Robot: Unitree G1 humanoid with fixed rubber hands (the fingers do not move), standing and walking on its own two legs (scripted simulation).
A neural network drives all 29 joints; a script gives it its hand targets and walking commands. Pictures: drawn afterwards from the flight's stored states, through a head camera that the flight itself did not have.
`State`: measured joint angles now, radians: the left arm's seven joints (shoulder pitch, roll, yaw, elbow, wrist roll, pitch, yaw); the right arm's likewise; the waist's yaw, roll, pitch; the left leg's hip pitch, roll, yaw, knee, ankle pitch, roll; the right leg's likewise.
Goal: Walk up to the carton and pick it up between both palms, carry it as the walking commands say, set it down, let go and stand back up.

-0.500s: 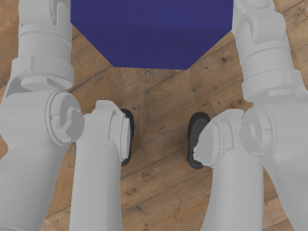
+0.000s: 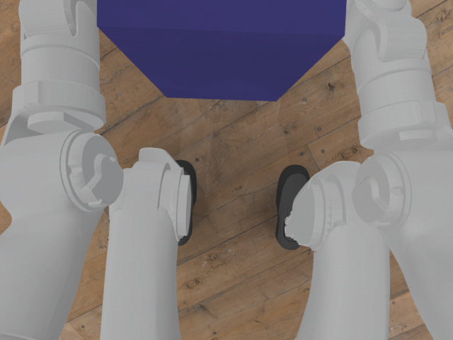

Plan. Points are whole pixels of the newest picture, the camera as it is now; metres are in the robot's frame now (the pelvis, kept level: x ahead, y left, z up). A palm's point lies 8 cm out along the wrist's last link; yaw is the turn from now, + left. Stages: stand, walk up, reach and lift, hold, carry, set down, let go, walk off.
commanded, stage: set down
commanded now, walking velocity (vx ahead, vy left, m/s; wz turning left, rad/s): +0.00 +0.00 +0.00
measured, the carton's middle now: out of the picture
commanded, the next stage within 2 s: none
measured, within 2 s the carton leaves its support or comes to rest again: rests again in 0.90 s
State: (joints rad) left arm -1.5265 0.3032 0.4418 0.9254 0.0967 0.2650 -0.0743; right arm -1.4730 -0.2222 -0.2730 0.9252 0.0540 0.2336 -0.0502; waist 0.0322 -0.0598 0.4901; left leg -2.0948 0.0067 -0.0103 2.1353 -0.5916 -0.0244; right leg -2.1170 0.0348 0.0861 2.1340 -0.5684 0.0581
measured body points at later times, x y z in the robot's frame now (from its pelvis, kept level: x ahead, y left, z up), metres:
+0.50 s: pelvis +0.00 +0.00 +0.00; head +0.38 +0.02 +0.23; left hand +0.58 +0.20 -0.16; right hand +0.57 -0.12 -0.18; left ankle +0.12 +0.13 -0.36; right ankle +0.12 -0.14 -0.36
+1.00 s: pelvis +0.01 +0.00 +0.00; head +0.40 +0.02 +0.21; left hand +0.56 +0.20 -0.21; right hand +0.58 -0.13 -0.21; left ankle +0.12 +0.13 -0.36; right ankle +0.12 -0.14 -0.36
